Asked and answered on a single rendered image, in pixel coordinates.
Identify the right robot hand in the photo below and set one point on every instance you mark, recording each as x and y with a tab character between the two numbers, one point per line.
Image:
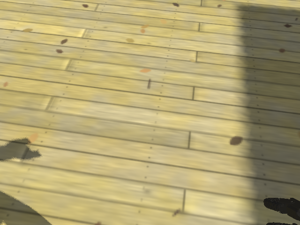
291	207

